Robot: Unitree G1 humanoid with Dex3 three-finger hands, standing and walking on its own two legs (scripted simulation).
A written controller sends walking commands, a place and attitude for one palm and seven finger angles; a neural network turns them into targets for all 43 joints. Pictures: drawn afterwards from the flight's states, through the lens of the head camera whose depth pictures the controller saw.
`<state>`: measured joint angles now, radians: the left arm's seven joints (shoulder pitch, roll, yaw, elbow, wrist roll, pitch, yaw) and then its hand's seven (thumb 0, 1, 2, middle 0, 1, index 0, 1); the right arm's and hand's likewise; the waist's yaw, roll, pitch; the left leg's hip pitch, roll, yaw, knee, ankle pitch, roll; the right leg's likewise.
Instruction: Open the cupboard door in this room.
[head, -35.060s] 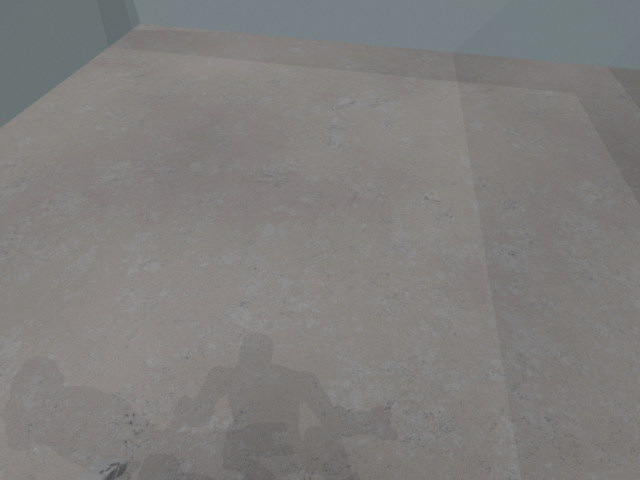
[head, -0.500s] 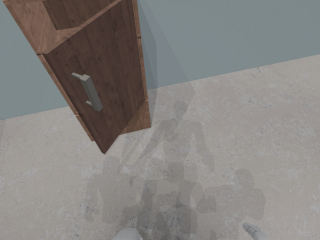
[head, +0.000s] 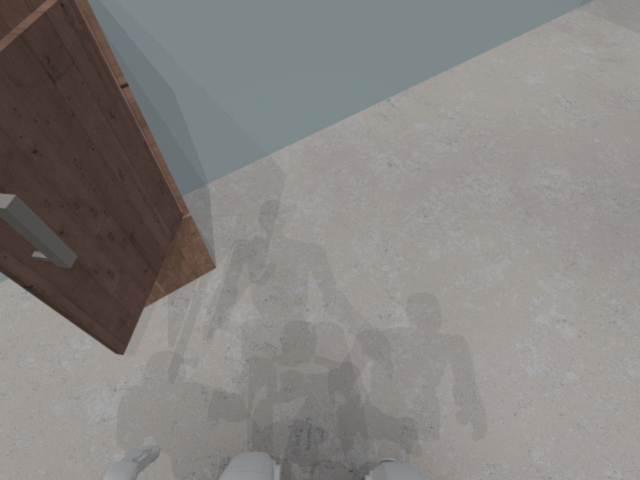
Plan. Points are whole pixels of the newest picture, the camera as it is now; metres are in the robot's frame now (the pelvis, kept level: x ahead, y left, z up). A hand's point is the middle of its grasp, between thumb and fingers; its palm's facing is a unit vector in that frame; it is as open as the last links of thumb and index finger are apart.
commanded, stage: walk to a spot facing it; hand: left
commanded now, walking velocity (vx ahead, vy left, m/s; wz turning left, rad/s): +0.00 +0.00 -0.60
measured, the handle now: (25, 233) +0.41 +0.45 +0.02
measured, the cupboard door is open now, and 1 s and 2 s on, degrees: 47 47 47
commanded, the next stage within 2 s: turn to face it in 1.78 s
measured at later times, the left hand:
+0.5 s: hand (246, 425) +0.20 +0.13 -0.15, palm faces -0.31 -0.92 -0.23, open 7.4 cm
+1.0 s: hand (334, 311) +0.38 +0.00 -0.14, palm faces -0.57 -0.81 -0.18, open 7.4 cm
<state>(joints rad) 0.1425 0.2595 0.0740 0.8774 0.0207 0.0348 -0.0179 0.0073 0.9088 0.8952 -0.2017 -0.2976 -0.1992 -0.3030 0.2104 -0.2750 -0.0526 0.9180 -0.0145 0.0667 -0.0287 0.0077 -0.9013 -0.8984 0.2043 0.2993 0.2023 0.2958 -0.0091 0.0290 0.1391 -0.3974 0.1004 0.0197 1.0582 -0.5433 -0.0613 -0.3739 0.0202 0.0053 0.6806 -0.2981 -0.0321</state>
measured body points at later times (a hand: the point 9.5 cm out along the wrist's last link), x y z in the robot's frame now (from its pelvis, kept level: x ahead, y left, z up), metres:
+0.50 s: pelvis +0.03 -0.04 +0.00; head +0.07 -0.06 +0.45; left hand +0.21 +0.18 -0.13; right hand -0.03 -0.28 -0.15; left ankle +0.03 +0.13 -0.69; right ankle +0.00 -0.14 -0.72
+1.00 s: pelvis +0.19 -0.11 +0.02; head +0.23 -0.13 +0.47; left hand +0.41 +0.05 -0.12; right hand +0.06 -0.30 -0.13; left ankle +0.24 +0.04 -0.72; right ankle +0.15 -0.24 -0.67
